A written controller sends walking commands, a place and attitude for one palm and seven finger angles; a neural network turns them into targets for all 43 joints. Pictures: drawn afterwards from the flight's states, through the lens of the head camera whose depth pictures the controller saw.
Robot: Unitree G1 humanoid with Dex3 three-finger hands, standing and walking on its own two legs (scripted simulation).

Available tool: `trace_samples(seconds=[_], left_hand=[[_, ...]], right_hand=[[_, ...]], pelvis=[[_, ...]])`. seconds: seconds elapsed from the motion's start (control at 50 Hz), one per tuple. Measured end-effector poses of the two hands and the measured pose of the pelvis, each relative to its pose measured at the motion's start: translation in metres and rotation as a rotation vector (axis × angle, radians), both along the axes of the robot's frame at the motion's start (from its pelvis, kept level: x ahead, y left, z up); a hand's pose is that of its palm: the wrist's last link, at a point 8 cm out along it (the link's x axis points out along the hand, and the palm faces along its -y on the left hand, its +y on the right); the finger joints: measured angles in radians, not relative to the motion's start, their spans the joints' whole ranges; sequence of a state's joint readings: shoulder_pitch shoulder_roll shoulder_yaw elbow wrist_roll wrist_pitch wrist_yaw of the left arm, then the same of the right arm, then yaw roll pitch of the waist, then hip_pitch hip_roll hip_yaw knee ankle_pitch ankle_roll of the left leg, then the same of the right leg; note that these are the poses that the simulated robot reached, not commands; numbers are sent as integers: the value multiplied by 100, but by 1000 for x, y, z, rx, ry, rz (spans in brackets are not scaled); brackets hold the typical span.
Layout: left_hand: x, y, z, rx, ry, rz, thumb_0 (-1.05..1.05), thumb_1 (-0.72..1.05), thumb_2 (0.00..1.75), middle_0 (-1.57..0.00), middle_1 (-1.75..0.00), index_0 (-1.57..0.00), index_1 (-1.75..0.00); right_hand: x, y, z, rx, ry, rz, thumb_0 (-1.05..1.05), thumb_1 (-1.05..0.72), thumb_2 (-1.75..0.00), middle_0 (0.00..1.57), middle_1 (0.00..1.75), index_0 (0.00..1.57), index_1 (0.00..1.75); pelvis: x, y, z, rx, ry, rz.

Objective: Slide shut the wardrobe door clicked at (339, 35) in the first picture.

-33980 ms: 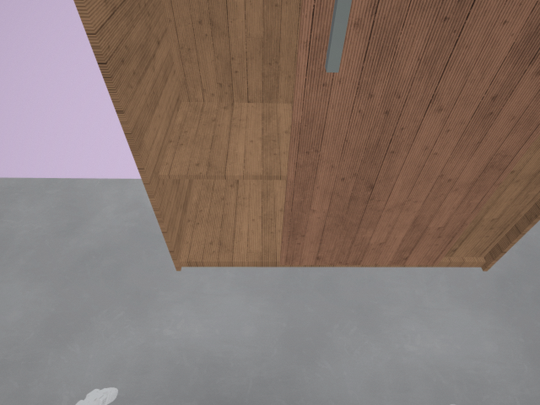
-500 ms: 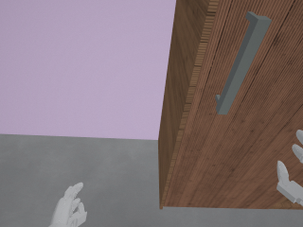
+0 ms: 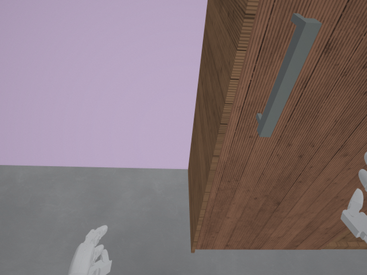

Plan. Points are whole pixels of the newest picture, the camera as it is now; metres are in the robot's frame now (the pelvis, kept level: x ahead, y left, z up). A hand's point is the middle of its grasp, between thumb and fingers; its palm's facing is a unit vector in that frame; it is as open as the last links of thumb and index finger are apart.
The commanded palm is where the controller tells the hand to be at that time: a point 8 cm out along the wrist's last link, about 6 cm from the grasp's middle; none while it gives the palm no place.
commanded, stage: step back with the hand held close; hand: right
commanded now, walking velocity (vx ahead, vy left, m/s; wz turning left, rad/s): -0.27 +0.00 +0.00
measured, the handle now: (278, 81) +0.40 -0.18 +0.26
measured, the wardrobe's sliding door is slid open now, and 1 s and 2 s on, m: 0.00 0.00 0.00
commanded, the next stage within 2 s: stop stepping back and stand still in 1.04 s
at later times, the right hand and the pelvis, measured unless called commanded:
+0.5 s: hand out of the picture +0.15 -0.30 +0.15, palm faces +0.47 +0.74 -0.47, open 7.4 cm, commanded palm +0.09 -0.33 +0.17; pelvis -0.06 -0.03 -0.02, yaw +2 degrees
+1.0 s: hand out of the picture +0.05 -0.28 +0.16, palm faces +0.49 +0.77 -0.40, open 7.4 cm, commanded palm -0.01 -0.31 +0.17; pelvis -0.16 -0.02 -0.02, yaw +4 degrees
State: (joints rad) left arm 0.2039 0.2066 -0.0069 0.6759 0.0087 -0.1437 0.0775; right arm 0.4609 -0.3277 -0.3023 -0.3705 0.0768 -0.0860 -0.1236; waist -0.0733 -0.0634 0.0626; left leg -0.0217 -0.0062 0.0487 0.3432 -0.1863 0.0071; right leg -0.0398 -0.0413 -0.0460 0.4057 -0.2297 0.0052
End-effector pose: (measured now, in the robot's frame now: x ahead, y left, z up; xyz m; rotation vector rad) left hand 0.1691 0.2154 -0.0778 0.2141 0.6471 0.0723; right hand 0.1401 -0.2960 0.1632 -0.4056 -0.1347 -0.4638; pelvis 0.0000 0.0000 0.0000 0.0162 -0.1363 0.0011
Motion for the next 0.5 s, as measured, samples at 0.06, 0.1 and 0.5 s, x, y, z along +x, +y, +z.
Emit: trace_samples(seconds=[0.06, 0.1, 0.5], left_hand=[[-5, 5, -1, 9, 18, 12, 2, 90, 90, -20, -30, -21, -30], [-8, 8, -2, 16, 29, 27, 2, 90, 90, -20, -30, -21, -30], [-74, -9, -18, 19, 24, 109, 2, 90, 90, -20, -30, -20, -30]], right_hand=[[2, -8, 7, -45, -18, -13, 1, -89, -90, 21, 30, 21, 30], [6, -12, 11, -77, -25, -13, 1, -89, -90, 21, 30, 21, 30], [-39, -34, 8, -201, -68, 25, 1, -89, -90, 21, 30, 22, 30]], pelvis=[[-3, 0, -1, 8, 35, 3], [-7, -2, -2, 12, 65, 9], [-59, -30, -24, -16, 102, 29]])
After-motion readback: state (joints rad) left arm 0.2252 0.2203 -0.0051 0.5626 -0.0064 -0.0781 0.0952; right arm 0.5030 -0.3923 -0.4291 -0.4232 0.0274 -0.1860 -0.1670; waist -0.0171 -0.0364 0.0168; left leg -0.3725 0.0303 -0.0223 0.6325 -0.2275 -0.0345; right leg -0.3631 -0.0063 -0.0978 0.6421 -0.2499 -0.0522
